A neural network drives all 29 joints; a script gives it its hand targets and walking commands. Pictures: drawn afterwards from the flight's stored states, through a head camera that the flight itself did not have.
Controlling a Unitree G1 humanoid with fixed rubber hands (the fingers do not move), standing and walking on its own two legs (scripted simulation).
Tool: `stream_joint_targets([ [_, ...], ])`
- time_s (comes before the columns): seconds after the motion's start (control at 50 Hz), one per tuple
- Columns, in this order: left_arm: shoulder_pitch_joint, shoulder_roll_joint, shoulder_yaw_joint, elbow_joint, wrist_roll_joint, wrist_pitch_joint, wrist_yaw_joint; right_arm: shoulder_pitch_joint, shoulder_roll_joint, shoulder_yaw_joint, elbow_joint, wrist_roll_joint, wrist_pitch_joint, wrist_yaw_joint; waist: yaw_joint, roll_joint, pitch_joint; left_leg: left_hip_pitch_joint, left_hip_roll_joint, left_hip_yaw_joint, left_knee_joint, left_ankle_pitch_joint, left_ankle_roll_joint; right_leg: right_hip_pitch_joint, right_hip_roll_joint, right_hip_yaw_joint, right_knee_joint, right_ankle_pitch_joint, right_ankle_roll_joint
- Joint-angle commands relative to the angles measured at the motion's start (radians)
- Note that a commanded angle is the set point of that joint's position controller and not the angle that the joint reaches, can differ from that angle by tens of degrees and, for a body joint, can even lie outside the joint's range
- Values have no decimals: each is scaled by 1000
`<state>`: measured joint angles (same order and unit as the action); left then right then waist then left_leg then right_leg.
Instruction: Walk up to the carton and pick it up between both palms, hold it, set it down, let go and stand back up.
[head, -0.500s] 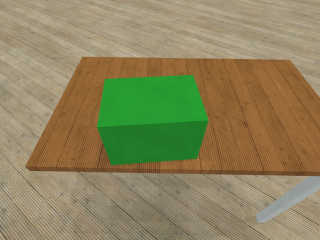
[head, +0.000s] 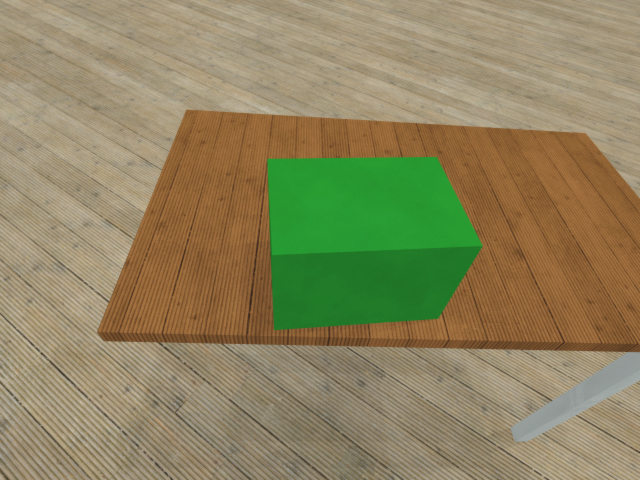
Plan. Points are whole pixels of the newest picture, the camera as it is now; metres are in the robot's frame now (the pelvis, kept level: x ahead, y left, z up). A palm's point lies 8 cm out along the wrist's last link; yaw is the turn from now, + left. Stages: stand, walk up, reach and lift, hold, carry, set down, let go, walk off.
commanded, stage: walk up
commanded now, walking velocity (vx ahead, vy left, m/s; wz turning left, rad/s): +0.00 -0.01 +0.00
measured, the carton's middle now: (356, 242) +0.45 -0.04 +0.03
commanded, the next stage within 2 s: stand in 1.92 s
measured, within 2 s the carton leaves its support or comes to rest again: neither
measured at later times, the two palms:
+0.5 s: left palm out of the picture +0.04 +0.18 -0.16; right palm out of the picture -0.03 -0.22 -0.16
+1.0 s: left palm out of the picture +0.03 +0.10 -0.15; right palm out of the picture +0.04 -0.29 -0.16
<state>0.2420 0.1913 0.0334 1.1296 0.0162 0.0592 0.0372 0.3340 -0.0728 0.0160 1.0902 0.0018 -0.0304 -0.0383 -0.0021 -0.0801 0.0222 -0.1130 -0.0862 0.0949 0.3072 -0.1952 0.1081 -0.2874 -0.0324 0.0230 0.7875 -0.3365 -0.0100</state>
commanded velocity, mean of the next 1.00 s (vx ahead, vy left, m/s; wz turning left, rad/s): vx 0.05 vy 0.00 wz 0.00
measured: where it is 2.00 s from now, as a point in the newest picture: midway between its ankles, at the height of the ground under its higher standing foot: outside the picture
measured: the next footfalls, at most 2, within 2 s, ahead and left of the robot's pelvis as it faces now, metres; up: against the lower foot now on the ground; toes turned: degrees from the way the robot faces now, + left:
right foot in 0.50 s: +0.09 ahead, -0.17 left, +0.00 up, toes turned +4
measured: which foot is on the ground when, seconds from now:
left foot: down 0.00-1.00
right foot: up 0.00-0.48, down 0.50-1.00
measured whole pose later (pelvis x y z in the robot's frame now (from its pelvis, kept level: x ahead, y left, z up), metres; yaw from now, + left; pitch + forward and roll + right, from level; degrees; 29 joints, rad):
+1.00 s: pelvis +0.09 -0.08 -0.01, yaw +2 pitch -1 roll +0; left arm 0.34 0.07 -0.01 1.19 0.02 -0.03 0.04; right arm 0.34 -0.12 0.01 1.21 0.00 0.00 -0.06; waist 0.01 0.02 0.03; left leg 0.02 0.01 0.03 0.34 -0.34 0.00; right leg -0.17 0.07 -0.10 0.40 -0.22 -0.10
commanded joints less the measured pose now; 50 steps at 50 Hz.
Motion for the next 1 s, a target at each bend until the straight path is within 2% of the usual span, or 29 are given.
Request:
stream_joint_targets([
  [0.0,77,60,14,10,-11,2,12,91,-151,-12,4,-4,-3,-19,15,224,22,105,322,-270,-92,484,-171,-86,-12,14,-21,-13,4],
  [0.02,78,63,14,11,-10,1,14,102,-156,-14,9,-10,1,-22,9,205,29,131,324,-275,-105,418,-175,-102,-10,13,-35,-25,3],
  [0.06,73,38,10,25,-6,1,15,148,-147,-10,26,-9,1,-19,-14,207,30,149,350,-332,-141,246,-144,-113,-17,21,-41,-25,10],
  [0.1,59,26,12,25,6,-1,3,180,-151,-11,42,-7,1,-15,-45,209,49,139,375,-410,-221,-148,-117,-156,-12,3,7,-25,17],
  [0.12,59,37,14,28,12,-7,-4,169,-168,-13,49,-8,5,-14,-52,221,71,137,372,-428,-251,-282,-106,-192,-5,-2,32,-15,26],
  [0.14,52,35,14,25,14,-14,-11,152,-174,-17,51,-9,7,-16,-38,218,105,127,375,-424,-253,-299,-94,-221,-16,-3,45,-9,33],
  [0.16,74,18,13,28,12,-23,-16,153,-166,-20,53,-5,4,-10,-31,216,110,117,356,-402,-253,-266,-103,-220,-11,-9,45,14,37],
  [0.2,58,13,14,31,14,-40,-19,154,-147,-15,59,-17,-8,-8,-29,138,146,92,342,-363,-244,-142,-86,-231,-16,-7,52,25,33],
  [0.22,62,7,13,24,17,-49,-20,181,-164,-22,68,-22,-15,-4,-42,152,138,128,348,-362,-233,-134,-87,-255,-15,-18,74,36,34],
  [0.28,40,-12,8,5,16,-61,-24,191,-151,-18,70,-20,-31,1,-38,136,141,106,353,-340,-234,-124,-28,-288,-33,-25,75,64,38],
  [0.3,72,-48,-5,20,6,-55,-18,122,-90,2,60,-15,-27,-9,10,93,158,17,287,-218,-158,242,-59,-165,-31,-3,-22,95,38],
  [0.32,93,-63,-12,16,-3,-54,-10,104,-62,11,59,-16,-28,-18,28,89,128,2,256,-127,-50,720,-47,-85,-19,-17,-73,73,14],
  [0.34,111,-58,-8,23,-4,-58,-1,130,-107,-6,57,-25,-28,-18,27,93,70,23,249,-105,-1,904,-54,-58,5,-52,-72,55,7],
  [0.36,95,-61,-10,15,-6,-56,4,146,-121,-10,59,-26,-30,-17,14,158,69,10,260,-109,18,929,-40,-51,-2,-72,-101,40,4],
  [0.38,86,-44,-8,10,-9,-46,8,162,-120,-15,56,-25,-22,-17,-7,174,42,4,265,-127,26,864,-40,-18,3,-79,-128,37,2],
  [0.42,78,-62,-17,8,-15,-38,14,159,-125,-18,45,-26,-14,-15,-14,208,24,-54,277,-173,14,569,-10,80,-14,-64,-189,105,-6],
  [0.44,79,-66,-21,12,-15,-36,13,158,-121,-21,56,-28,-8,-16,-15,201,32,-89,277,-182,-4,434,-18,123,-23,-51,-248,181,0],
  [0.46,117,-51,-23,24,-14,-37,17,127,-103,-16,44,-30,-3,-12,9,156,41,-137,264,-198,-16,294,-34,186,-47,-18,-337,275,0],
  [0.48,130,-44,-23,34,-10,-45,16,123,-104,-14,48,-17,3,-12,8,118,55,-167,226,-184,-3,186,-46,216,-88,22,-373,360,-3],
  [0.52,118,15,-15,31,-2,-52,16,172,-69,-8,65,-24,8,-7,-23,-3,91,-201,166,-192,-28,-8,-43,242,-145,73,-381,467,-25],
  [0.54,94,9,-25,31,1,-52,14,203,-73,-5,67,-16,20,-7,-37,-98,133,-127,153,-184,-64,-19,-50,133,-142,93,-400,377,-49],
  [0.56,96,-33,-31,25,2,-57,9,177,-87,-5,72,-16,29,-11,-5,-104,163,-76,159,-182,-34,-1,-49,64,-121,98,-436,311,-48],
  [0.62,135,-34,-35,36,-4,-79,13,157,-110,-18,81,-10,25,-5,-9,-27,99,-32,155,-183,-23,33,-48,123,-108,81,-439,420,-53],
  [0.76,140,-29,-29,38,-8,-94,11,136,-73,-12,117,-6,27,-14,-7,86,46,8,150,-147,-8,39,-67,173,-96,97,-467,441,-69],
  [0.8,164,-19,-28,49,-2,-96,8,134,-85,-13,120,-3,29,-19,-2,59,52,14,151,-143,-19,25,-72,172,-96,96,-466,480,-73],
  [0.84,167,-32,-30,46,-7,-99,9,131,-84,-10,124,-3,29,-17,-4,93,60,8,157,-147,-15,40,-71,174,-94,89,-453,499,-73],
  [0.94,184,-31,-26,62,3,-97,7,138,-102,-10,140,-3,25,-20,0,66,43,-2,156,-140,-13,24,-75,209,-84,87,-454,496,-78],
  [0.96,191,-39,-27,60,1,-94,7,138,-96,-9,142,-1,31,-22,12,71,82,-12,159,-132,-12,11,-80,183,-91,97,-475,470,-61],
  [0.98,191,-35,-27,62,-6,-94,9,138,-71,-1,146,1,29,-22,5,90,66,-4,161,-138,-21,29,-78,202,-82,93,-453,479,-73],
])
